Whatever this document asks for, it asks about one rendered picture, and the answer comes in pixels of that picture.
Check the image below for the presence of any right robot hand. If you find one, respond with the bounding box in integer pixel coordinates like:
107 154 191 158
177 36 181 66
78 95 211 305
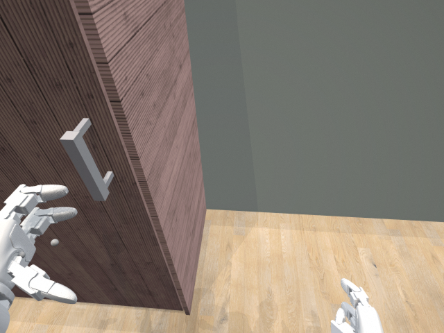
331 278 384 333

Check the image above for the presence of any robot left forearm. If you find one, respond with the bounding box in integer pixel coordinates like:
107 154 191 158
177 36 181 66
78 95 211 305
0 282 15 333

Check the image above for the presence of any left robot hand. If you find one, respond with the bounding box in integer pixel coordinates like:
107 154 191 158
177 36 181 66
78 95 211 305
0 184 78 304

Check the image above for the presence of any handle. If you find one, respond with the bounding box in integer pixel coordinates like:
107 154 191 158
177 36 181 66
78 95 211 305
60 118 114 201

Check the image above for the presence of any wardrobe door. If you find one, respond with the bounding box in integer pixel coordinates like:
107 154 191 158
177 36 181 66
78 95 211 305
0 0 184 311

